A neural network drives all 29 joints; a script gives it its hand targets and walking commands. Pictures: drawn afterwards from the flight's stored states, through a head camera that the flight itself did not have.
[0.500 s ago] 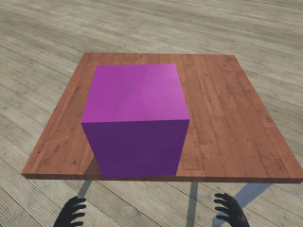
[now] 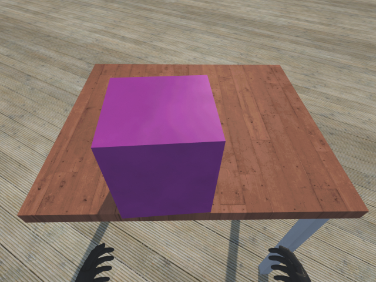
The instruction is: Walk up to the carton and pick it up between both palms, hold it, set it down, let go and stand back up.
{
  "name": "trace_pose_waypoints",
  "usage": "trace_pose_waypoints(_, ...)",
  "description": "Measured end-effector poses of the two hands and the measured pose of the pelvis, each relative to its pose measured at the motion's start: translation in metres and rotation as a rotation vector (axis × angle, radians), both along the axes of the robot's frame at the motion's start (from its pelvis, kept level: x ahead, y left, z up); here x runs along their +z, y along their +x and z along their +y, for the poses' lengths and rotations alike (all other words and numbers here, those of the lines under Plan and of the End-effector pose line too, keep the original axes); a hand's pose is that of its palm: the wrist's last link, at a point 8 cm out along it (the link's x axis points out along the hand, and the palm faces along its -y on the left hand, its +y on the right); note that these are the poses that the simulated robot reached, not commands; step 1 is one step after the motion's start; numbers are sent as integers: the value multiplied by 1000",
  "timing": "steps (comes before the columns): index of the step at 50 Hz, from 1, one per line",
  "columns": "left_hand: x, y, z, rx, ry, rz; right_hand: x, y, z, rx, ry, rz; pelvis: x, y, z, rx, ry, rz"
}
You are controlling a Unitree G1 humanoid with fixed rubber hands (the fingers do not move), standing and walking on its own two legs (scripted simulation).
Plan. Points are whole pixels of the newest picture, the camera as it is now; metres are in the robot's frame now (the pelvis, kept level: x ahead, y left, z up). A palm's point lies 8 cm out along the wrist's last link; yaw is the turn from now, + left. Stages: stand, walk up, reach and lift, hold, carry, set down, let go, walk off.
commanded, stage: let go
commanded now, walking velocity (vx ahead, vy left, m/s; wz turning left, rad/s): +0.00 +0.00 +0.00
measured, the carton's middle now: (163, 148) +0.39 +0.06 +0.09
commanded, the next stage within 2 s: stand in 0.18 s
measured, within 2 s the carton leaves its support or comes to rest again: neither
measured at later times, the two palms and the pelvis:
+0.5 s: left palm out of the picture +0.06 +0.27 -0.11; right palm out of the picture +0.06 -0.24 -0.12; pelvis -0.01 +0.01 -0.01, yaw +1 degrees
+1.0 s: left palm out of the picture -0.03 +0.27 -0.13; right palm out of the picture -0.04 -0.23 -0.14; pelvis -0.05 +0.02 -0.01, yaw +1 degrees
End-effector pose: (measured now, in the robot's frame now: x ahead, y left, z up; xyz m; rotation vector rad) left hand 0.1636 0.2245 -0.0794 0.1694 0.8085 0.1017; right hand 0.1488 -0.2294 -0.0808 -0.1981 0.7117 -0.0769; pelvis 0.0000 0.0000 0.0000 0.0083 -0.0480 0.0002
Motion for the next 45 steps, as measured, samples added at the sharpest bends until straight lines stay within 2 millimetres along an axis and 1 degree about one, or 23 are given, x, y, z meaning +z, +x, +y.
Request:
trace_pose_waypoints(9, -1, -4, -4, -6, -3, 5, 2, -5, -4, 0, -10, -2, -1, -4, 1, -3, 1, -10)
trace_pose_waypoints(11, -3, -8, -1, -8, -1, -11, -2, -9, -6, -14, -25, 32, -2, -4, 2, -1, -4, 4)
trace_pose_waypoints(15, -9, -30, 15, 14, 20, 1, -15, -28, -12, -64, -42, 126, -4, -3, 4, 3, -15, 8)
trace_pose_waypoints(21, -20, -77, 40, 68, 62, 98, -33, -68, -16, -89, -44, 255, -5, -5, 6, 14, -18, -2)
trace_pose_waypoints(25, -26, -107, 47, 88, 76, 169, -41, -92, -15, -95, -43, 323, -5, -9, 8, 17, -19, -7)
trace_pose_waypoints(29, -31, -130, 49, 98, 78, 222, -46, -112, -13, -99, -40, 375, -5, -15, 10, 19, -19, -13)
trace_pose_waypoints(35, -38, -153, 46, 102, 65, 274, -50, -137, -10, -104, -39, 429, -4, -25, 12, 23, -19, -21)
trace_pose_waypoints(45, -47, -179, 42, 102, 43, 322, -55, -171, -2, -122, -33, 491, -5, -40, 16, 23, -22, -29)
